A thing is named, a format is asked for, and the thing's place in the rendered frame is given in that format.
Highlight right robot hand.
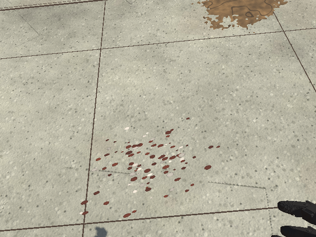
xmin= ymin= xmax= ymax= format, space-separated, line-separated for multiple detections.
xmin=271 ymin=200 xmax=316 ymax=237

